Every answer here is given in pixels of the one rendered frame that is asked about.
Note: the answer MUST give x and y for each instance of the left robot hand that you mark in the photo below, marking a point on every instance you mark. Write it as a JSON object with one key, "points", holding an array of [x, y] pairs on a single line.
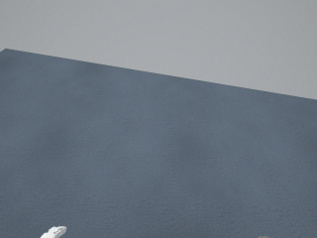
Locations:
{"points": [[55, 232]]}

